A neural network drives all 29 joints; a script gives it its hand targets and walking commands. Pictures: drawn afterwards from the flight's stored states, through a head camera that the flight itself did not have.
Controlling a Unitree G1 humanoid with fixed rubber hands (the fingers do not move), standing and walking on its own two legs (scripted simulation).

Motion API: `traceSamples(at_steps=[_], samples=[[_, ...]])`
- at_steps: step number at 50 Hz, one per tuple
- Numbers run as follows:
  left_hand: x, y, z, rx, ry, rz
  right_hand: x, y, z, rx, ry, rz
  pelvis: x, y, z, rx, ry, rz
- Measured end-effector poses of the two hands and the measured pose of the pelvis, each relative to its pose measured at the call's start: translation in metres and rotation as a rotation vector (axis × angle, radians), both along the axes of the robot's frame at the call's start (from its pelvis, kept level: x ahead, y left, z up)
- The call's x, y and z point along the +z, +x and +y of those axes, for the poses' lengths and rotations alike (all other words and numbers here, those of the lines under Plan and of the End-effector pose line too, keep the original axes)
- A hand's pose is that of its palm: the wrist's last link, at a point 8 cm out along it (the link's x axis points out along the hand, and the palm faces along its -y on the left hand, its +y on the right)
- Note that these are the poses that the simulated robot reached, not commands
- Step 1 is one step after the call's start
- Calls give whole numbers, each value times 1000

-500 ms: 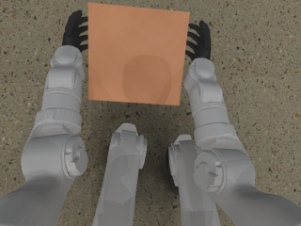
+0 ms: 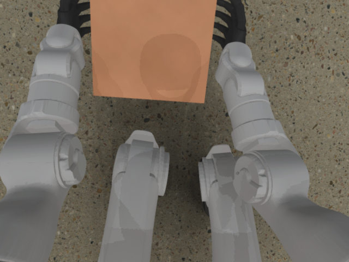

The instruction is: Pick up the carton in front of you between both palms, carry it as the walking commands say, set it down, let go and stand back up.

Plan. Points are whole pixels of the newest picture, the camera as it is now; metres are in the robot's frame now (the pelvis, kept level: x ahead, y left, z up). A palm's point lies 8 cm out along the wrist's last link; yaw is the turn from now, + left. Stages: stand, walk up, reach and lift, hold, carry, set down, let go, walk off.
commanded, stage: set down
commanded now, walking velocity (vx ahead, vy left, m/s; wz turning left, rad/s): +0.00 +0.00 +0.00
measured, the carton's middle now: (154, 48) +0.50 +0.14 -0.25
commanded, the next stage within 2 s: none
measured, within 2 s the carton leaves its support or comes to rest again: rests again in 0.60 s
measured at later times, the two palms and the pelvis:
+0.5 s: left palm (75, 28) +0.48 +0.28 -0.17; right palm (234, 40) +0.53 -0.02 -0.16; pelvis +0.00 -0.01 -0.01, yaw +0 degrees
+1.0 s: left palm (76, 47) +0.46 +0.30 -0.22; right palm (234, 52) +0.52 -0.04 -0.21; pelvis +0.01 +0.00 -0.02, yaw +0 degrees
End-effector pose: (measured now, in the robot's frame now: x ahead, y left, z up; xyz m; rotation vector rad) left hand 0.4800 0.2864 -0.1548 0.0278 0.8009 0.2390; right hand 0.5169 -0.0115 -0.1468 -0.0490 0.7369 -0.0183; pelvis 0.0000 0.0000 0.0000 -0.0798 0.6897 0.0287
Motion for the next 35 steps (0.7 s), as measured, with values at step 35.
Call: traceSamples(at_steps=[35], samples=[[-25, 13, 0, -27, -46, -9, -28, 19, -9, 84, 30, -1, -11, 7, -5, -23, 21, 9]])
